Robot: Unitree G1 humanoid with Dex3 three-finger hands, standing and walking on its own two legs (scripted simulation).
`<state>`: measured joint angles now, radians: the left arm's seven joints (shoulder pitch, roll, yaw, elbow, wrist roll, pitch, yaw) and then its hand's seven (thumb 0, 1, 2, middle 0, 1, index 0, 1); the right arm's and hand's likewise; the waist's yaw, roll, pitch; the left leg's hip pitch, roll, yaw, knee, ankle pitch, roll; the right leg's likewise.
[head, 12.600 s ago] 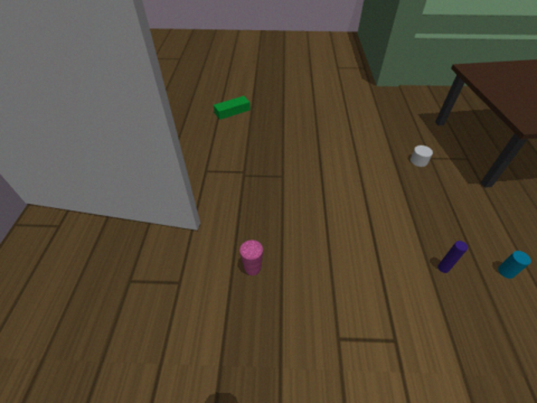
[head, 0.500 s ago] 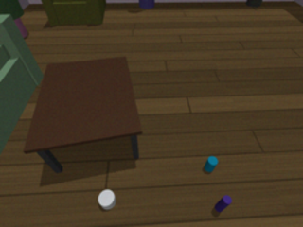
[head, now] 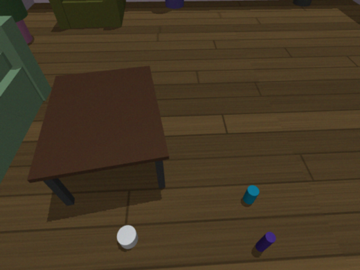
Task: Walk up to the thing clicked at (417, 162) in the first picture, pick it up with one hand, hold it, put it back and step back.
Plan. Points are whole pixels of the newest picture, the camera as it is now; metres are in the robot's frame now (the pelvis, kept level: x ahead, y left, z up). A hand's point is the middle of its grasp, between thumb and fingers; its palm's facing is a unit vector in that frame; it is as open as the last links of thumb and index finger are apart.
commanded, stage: stand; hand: left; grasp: from above
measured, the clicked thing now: (127, 237) +0.41 +0.27 -0.75
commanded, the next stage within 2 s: rise first in 0.18 s
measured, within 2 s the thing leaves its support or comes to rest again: neither
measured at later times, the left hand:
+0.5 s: hand out of the picture +0.15 +0.25 -0.17, palm faces -0.01 -0.94 -0.34, open 8.6 cm
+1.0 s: hand out of the picture +0.13 +0.27 -0.22, palm faces -0.15 -0.88 -0.45, open 14.0 cm
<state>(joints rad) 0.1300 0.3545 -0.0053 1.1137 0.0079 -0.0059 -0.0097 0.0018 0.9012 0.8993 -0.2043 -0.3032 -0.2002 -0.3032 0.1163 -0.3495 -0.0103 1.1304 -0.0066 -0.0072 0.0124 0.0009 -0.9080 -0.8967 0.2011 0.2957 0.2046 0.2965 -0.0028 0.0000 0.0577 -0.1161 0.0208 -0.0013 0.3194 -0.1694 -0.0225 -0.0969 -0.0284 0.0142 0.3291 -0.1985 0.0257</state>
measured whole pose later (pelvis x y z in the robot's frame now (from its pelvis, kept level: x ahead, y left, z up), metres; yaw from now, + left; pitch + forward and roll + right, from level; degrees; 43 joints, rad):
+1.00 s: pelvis +0.00 +0.01 -0.09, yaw +1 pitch +17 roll -2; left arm 0.22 0.32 0.14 0.52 0.25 0.21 -0.03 -0.01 -0.51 0.99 -0.07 -1.08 -0.07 -1.08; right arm 0.20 -0.24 -0.05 0.58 0.01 -0.09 0.00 0.01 -0.91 -0.90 0.20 0.30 0.20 0.30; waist -0.02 0.01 -0.11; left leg -0.87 0.03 -0.04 1.09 -0.51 -0.02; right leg -0.82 -0.02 0.00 1.06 -0.53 0.03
